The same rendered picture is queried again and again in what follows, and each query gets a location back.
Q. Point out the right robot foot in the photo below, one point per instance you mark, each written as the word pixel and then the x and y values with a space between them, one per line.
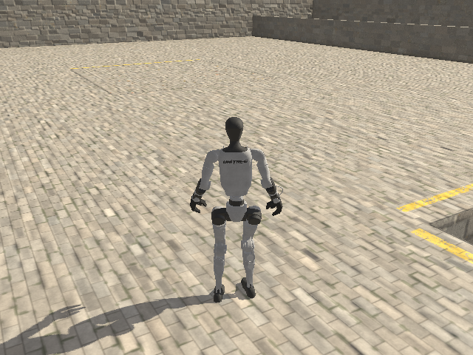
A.
pixel 249 291

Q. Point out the left robot hand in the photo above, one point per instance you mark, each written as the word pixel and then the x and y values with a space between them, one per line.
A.
pixel 193 205

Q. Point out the right robot forearm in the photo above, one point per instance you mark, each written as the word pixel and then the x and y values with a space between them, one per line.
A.
pixel 274 195

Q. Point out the left robot upper arm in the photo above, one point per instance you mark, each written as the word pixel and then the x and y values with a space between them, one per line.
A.
pixel 208 167

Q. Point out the robot left thigh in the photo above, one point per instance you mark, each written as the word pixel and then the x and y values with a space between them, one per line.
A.
pixel 218 216

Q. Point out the right robot upper arm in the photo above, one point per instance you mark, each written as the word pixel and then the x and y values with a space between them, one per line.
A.
pixel 258 155

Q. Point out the left robot forearm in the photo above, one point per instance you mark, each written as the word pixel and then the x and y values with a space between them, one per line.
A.
pixel 198 193

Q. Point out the right robot hand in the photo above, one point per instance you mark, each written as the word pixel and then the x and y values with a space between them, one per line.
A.
pixel 272 205

